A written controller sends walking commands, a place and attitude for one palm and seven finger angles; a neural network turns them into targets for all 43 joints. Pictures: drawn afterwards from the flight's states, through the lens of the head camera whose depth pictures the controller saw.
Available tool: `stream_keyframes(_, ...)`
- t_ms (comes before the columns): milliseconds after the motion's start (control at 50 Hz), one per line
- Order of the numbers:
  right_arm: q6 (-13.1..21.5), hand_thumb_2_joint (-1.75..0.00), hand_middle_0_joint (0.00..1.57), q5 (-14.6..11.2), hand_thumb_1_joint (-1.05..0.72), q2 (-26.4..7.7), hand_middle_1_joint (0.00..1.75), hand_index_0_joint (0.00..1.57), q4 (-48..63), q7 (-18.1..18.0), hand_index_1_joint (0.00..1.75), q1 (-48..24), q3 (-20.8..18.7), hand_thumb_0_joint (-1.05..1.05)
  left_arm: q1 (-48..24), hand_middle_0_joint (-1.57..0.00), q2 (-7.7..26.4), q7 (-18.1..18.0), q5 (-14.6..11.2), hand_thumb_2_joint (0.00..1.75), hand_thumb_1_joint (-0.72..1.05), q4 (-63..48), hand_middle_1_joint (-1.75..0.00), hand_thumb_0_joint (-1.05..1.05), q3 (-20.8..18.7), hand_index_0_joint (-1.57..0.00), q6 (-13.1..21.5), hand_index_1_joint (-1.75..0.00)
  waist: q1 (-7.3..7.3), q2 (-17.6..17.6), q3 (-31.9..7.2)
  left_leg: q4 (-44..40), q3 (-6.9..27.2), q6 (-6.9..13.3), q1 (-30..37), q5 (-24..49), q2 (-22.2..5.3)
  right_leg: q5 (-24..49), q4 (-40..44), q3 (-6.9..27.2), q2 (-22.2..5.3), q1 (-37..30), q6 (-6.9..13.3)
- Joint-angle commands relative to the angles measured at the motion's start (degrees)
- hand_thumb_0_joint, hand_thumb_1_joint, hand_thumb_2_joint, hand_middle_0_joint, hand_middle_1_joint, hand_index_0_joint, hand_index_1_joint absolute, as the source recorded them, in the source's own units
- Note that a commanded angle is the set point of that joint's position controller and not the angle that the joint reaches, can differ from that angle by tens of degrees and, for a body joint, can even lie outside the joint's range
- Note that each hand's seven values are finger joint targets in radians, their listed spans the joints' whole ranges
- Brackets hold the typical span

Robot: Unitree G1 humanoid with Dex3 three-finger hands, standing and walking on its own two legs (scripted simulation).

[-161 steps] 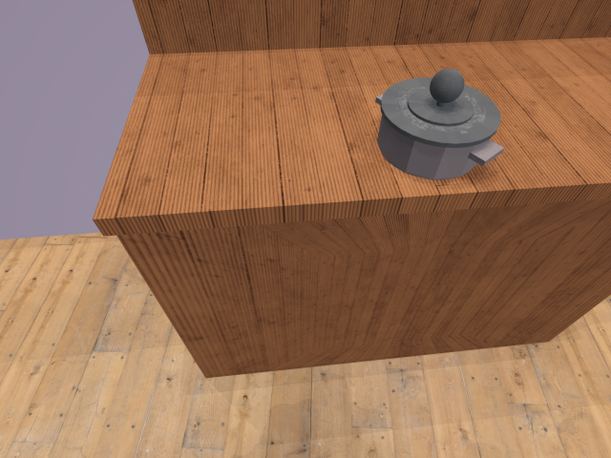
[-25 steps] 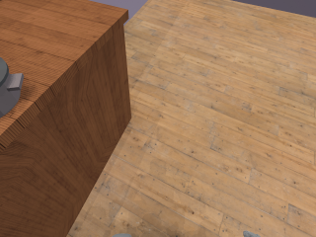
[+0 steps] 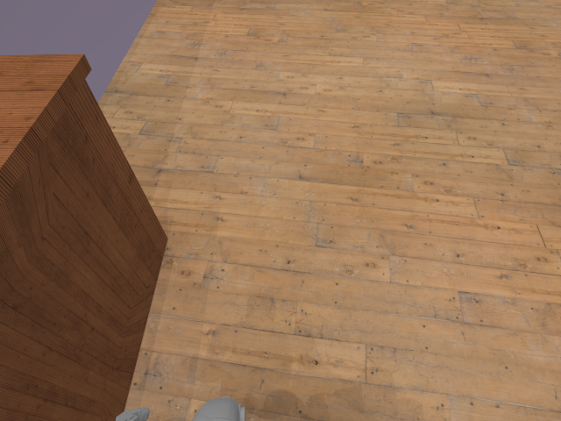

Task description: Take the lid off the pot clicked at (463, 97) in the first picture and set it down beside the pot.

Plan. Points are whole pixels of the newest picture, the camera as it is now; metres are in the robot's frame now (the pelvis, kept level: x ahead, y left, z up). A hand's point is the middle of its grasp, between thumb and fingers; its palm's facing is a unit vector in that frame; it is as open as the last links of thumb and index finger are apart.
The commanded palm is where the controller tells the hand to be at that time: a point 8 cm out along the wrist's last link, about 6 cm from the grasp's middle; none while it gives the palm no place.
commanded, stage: walk to a spot facing it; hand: left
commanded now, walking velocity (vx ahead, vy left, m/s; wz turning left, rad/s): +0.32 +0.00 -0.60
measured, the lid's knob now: out of the picture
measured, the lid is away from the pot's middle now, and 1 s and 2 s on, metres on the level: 0.00 0.00 0.00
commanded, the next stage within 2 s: turn to face it in 0.94 s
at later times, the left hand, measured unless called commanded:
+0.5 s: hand (177, 348) +0.25 +0.21 -0.16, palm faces -0.25 -0.96 -0.15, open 7.4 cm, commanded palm none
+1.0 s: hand (295, 231) +0.52 +0.01 -0.17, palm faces -0.56 -0.81 -0.19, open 7.3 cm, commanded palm none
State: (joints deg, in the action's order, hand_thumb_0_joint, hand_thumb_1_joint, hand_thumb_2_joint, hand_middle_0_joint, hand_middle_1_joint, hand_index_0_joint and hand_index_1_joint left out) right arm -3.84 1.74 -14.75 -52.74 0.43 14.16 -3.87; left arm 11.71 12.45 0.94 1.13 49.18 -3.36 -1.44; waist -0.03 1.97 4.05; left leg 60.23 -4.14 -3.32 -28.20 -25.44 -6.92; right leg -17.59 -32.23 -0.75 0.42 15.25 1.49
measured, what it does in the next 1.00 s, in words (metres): walks ahead, turning right: left foot, then right foot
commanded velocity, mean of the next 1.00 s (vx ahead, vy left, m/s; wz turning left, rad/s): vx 0.31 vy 0.00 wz -0.51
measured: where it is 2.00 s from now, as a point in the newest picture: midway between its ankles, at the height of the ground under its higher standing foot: (341, 348)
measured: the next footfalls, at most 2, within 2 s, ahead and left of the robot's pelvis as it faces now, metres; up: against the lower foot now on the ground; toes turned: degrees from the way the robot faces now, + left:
left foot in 0.28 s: +0.18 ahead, +0.13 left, +0.00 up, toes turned -6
right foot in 0.78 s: +0.36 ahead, -0.19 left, +0.00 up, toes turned -36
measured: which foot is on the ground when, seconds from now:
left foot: up 0.00-0.26, down 0.28-0.78, up 0.80-1.00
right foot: down 0.00-0.28, up 0.30-0.76, down 0.78-1.00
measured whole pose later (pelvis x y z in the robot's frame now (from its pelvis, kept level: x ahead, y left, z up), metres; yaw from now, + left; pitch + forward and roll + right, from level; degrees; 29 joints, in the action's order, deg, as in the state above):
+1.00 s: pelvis +0.33 -0.09 +0.00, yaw -33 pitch +0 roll -1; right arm 1.5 1.5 -9.1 -54.8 -0.4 16.0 -2.4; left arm 8.5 11.3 0.3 1.3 54.0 -3.5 1.6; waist -2.9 -0.9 5.1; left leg 60.9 -3.7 -3.6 -31.4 -20.2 -10.4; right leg -13.0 -30.7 -4.6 3.7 18.4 5.1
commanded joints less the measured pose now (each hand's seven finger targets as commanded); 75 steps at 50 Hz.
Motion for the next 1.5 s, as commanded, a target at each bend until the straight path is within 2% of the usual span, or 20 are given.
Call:
stream_keyframes(0, 3.79, -0.9, 0.2, -0.02, -0.9, -3.88, 0.3, 0.2, 7.08, 0.56, 0.3, -4.55, -1.12, 0.0, 3.6, -0.2, 11.12, -0.73, -0.15, 0.9, 0.9, -1.95, -0.3, 0.0, -2.91, -0.2, 2.48, -0.3, 1.69, -10.72, -2.34, -1.02, 0.74, -0.94, -8.67, 6.98, 0.0, -6.64, 18.66, 18.48, -11.88, -6.54, 8.38)
stream_keyframes(160, 6.3, -0.9, 0.2, -0.78, -0.9, -2.53, 0.3, 0.2, 9.18, 0.59, 0.3, -6.5, -0.8, 0.0, 5.96, -0.2, 12.32, -0.43, 0.27, 0.9, 0.9, -0.28, -0.3, 0.0, -3.14, -0.2, 3.16, -0.3, 2.26, -11.18, -1.07, -16.31, 0.77, -0.05, -0.36, 4.76, 3.56, -6.4, 17.18, 23.58, -11.99, -4.21, 9.78)
stream_keyframes(220, 7.47, -0.9, 0.2, -0.85, -0.9, -2.98, 0.3, 0.2, 6.44, -0.6, 0.3, 1.64, -0.69, 0.0, 3.38, -0.2, 10.61, -0.1, -0.14, 0.9, 0.9, -0.89, -0.3, 0.0, -3.05, -0.2, 2.83, -0.3, -1.84, -7.95, -2.12, -31.25, -0.37, 0.62, 19.45, 9.39, 5.69, -4.72, 9.04, 20.5, -6.89, 5.92, 6.51)
stream_keyframes(240, 7.94, -0.9, 0.2, -0.56, -0.9, -6.81, 0.3, 0.2, 4.14, -1.7, 0.3, 9.49, -1.54, 0.0, 2.62, -0.2, 7.59, 0.22, -0.19, 0.9, 0.9, -1.71, -0.3, 0.0, -2.65, -0.2, 2.79, -0.3, -5.26, 0.52, -5.41, -37.11, 7.33, 2.27, 31.58, 1.69, -0.05, -3.58, -3.41, 16.63, -2.15, 13.42, 4.2)
stream_keyframes(260, 7.77, -0.9, 0.2, 0.39, -0.9, -14.15, 0.3, 0.2, 3.1, -2.02, 0.3, 16.74, -3.04, 0.0, 3.44, -0.2, 3.49, 0.94, -0.71, 0.9, 0.9, -2.97, -0.3, 0.0, -1.77, -0.2, 2.71, -0.3, -7.64, 18.83, -8.45, -45.78, 29.88, 7.48, 38.09, -14.0, -17.7, -14.82, -23.71, 6.03, 5.51, 24.83, 0.42)
stream_keyframes(280, 7.16, -0.9, 0.2, 0.39, -0.9, -14.02, 0.3, 0.2, 3.44, -2.08, 0.3, 16.27, -2.12, 0.0, 2.01, -0.2, 4.84, 1.12, -0.2, 0.9, 0.9, -4.14, -0.3, 0.0, -2.21, -0.2, 3.12, -0.3, -6.53, 14.09, -5.25, -52.32, 38.96, 11.68, 30.87, -23.66, -23.1, -13.79, -32.78, 5.68, 1.94, 27.19, -0.16)
stream_keyframes(400, 9.19, -0.9, 0.2, -0.69, -0.9, -2.16, 0.3, 0.2, 2.54, -2.17, 0.3, 7.85, 1.18, 0.0, 2.05, -0.2, 2.43, 2.63, 0.75, 0.9, 0.9, 0.4, -0.3, 0.0, -2.07, -0.2, 1.5, -0.3, 0.17, 5.75, -0.58, -48.57, 6.49, 7.9, 22.35, 14.19, -11.39, 4.53, -40.12, 2.68, -5.34, 25.86, -2.55)
stream_keyframes(640, 8.83, -0.9, 0.2, 0.01, -0.9, -2.17, 0.3, 0.2, -4.19, -2.05, 0.3, 17.85, 1.19, 0.0, -16.74, -0.2, -0.44, 3.32, 0.58, 0.9, 0.9, -3.39, -0.3, 0.0, 0.1, -0.2, 1.59, -0.3, -4.37, 6.12, 2.62, -44.73, -9.75, 8.32, 31.47, 40.62, -12.25, 8.33, -8.54, -7.56, -3.54, 22.46, -0.69)
stream_keyframes(720, 8.44, -0.9, 0.2, -0.55, -0.9, -5.7, 0.3, 0.2, -4.07, -1.84, 0.3, 15.22, 0.11, 0.0, -1.19, -0.2, 3.52, 2.39, 0.87, 0.9, 0.9, 1.34, -0.3, 0.0, -1.0, -0.2, 2.89, -0.3, 3.91, 6.05, -7.23, -20.94, -14.1, 5.56, 29.4, 63.87, -11.02, 6.33, 0.1, -11.75, 3.25, -4.12, 3.78)
stream_keyframes(740, 8.38, -0.9, 0.2, -1.22, -0.9, -4.79, 0.3, 0.2, -3.05, -1.13, 0.3, 14.12, 0.37, 0.0, 7.87, -0.2, 8.39, 1.73, 0.89, 0.9, 0.9, 4.0, -0.3, 0.0, -2.42, -0.2, 3.72, -0.3, 8.34, 1.93, -13.17, -7.1, -13.92, 3.24, 14.37, 51.95, -10.55, 9.26, 0.12, -6.43, -0.85, -25.11, 6.43)
stream_keyframes(760, 8.29, -0.9, 0.2, -2.19, -0.9, -0.6, 0.3, 0.2, -0.7, -1.09, 0.3, 15.27, 1.06, 0.0, 14.47, -0.2, 15.08, 0.58, 0.48, 0.9, 0.9, 4.95, -0.3, 0.0, -3.87, -0.2, 4.24, -0.3, 9.64, -9.68, -20.38, 14.61, -12.18, 0.02, -7.07, -2.81, -1.13, 15.71, 2.42, 23.2, -20.47, -41.18, 14.36)
stream_keyframes(780, 8.26, -0.9, 0.2, -2.01, -0.9, -0.63, 0.3, 0.2, 1.56, -1.77, 0.3, 8.56, 0.79, 0.0, 15.83, -0.2, 17.94, -0.03, -1.26, 0.9, 0.9, 5.71, -0.3, 0.0, -4.53, -0.2, 3.37, -0.3, 9.7, -8.53, -17.79, 24.47, -3.17, 0.62, -13.94, -10.98, 0.0, 23.34, 9.94, 32.71, -26.93, -36.39, 17.36)
stream_keyframes(820, 7.67, -0.9, 0.2, -1.24, -0.9, -1.98, 0.3, 0.2, 1.13, -1.57, 0.3, 7.23, 0.16, 0.0, 5.71, -0.2, 13.07, -0.51, -1.08, 0.9, 0.9, 2.43, -0.3, 0.0, -3.33, -0.2, 3.1, -0.3, 4.7, -7.02, -9.16, 22.65, 2.36, 0.99, -11.31, 0.5, -4.4, 3.32, 15.52, 26.16, -22.31, -16.16, 14.3)
stream_keyframes(900, 5.58, -0.9, 0.2, -0.14, -0.9, 1.1, 0.3, 0.2, -1.37, -1.31, 0.3, 11.02, 0.65, 0.0, -2.01, -0.2, 7.74, -1.29, 0.36, 0.9, 0.9, 1.08, -0.3, 0.0, -2.01, -0.2, 4.33, -0.3, -2.13, -5.28, -5.12, 4.99, 0.76, 0.02, -1.01, 3.94, -4.53, 9.12, 17.07, 11.48, -14.24, 1.96, 11.08)
stream_keyframes(1100, 7.42, -0.9, 0.2, -0.65, -0.9, 1.75, 0.3, 0.2, -0.49, -0.87, 0.3, 4.75, 1.23, 0.0, 2.07, -0.2, 6.11, -1.03, -0.36, 0.9, 0.9, 3.95, -0.3, 0.0, -1.63, -0.2, 4.31, -0.3, -1.76, -7.89, -5.25, -27.15, -2.46, 0.8, 13.25, 17.99, 2.81, 15.97, 8.6, 7.0, -9.31, -0.5, 6.05)
stream_keyframes(1120, 7.74, -0.9, 0.2, -0.57, -0.9, 0.16, 0.3, 0.2, -1.65, -1.07, 0.3, 6.91, 0.99, 0.0, 3.31, -0.2, 4.81, -1.2, -0.46, 0.9, 0.9, 4.41, -0.3, 0.0, -1.22, -0.2, 4.16, -0.3, -2.43, -3.84, -6.24, -31.17, -0.11, 1.64, 18.75, 21.72, 1.95, 16.54, 2.73, 5.0, -7.65, 0.07, 4.35)
stream_keyframes(1160, 7.23, -0.9, 0.2, 0.07, -0.9, -7.61, 0.3, 0.2, -2.42, -1.26, 0.3, 11.64, -0.38, 0.0, 7.9, -0.2, 0.82, -1.22, -0.82, 0.9, 0.9, 4.91, -0.3, 0.0, 0.03, -0.2, 3.89, -0.3, -2.62, 14.49, -8.97, -38.87, 21.55, 11.97, 28.37, 38.18, -15.5, -12.9, -19.59, -4.38, 0.65, 11.04, -1.41)
stream_keyframes(1180, 6.66, -0.9, 0.2, 0.0, -0.9, -6.4, 0.3, 0.2, -2.45, -1.8, 0.3, 10.84, 0.07, 0.0, 6.77, -0.2, 1.9, -1.77, -0.41, 0.9, 0.9, 4.4, -0.3, 0.0, 0.09, -0.2, 3.78, -0.3, -2.95, 13.15, -7.46, -42.57, 27.22, 15.41, 25.16, 36.34, -16.97, -18.65, -26.48, -0.94, 0.0, 13.58, -2.34)
stream_keyframes(1280, 5.93, -0.9, 0.2, -0.65, -0.9, -3.92, 0.3, 0.2, -0.48, -2.08, 0.3, 0.64, 0.71, 0.0, 4.53, -0.2, 2.71, -1.74, -0.23, 0.9, 0.9, 5.5, -0.3, 0.0, -0.73, -0.2, 2.01, -0.3, 0.81, 5.1, -6.36, -42.25, 16.03, 13.3, 16.1, 37.9, -8.34, -8.53, -26.6, 0.74, -3.81, 10.59, -4.49)
stream_keyframes(1480, 3.27, -0.9, 0.2, -0.3, -0.9, -7.4, 0.3, 0.2, 2.35, -1.57, 0.3, -0.85, -2.59, 0.0, 2.16, -0.2, 2.3, -2.21, -0.6, 0.9, 0.9, 0.48, -0.3, 0.0, -1.82, -0.2, 0.87, -0.3, -0.46, 7.61, -8.7, -39.12, 21.1, 12.77, 14.12, 28.82, -5.58, -6.1, -9.31, -0.31, -0.85, 4.21, -5.03)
